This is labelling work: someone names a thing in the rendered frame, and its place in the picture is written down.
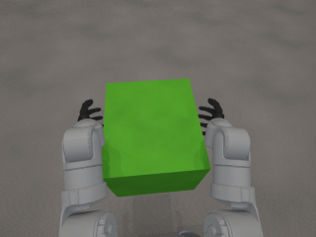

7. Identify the right robot hand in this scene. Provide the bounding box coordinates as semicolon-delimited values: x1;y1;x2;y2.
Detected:
198;98;224;135

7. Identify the carton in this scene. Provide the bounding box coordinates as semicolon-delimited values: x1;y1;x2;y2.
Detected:
102;78;211;198

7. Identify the left robot hand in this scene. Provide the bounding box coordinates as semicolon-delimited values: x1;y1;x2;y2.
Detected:
77;99;104;127

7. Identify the robot right forearm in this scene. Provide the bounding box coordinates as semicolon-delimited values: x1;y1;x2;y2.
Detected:
204;118;264;237

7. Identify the robot left forearm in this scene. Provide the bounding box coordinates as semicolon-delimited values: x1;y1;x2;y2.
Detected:
58;118;108;237

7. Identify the right robot upper arm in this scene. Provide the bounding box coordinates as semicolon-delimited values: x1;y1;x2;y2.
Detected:
203;209;264;237

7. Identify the left robot upper arm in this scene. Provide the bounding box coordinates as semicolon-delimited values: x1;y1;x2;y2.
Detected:
59;209;118;237

